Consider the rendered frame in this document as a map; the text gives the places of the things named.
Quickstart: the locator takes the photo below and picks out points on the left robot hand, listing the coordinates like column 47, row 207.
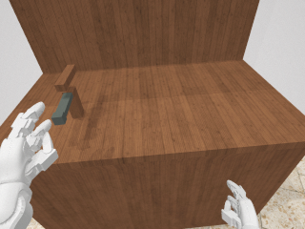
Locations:
column 18, row 160

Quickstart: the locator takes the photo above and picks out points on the robot left forearm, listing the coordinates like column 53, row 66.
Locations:
column 15, row 209

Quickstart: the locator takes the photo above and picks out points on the counter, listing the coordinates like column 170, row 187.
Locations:
column 164, row 112

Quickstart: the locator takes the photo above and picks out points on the tap lever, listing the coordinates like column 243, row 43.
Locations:
column 60, row 115

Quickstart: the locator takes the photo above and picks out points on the right robot hand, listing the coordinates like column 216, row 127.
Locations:
column 244, row 212

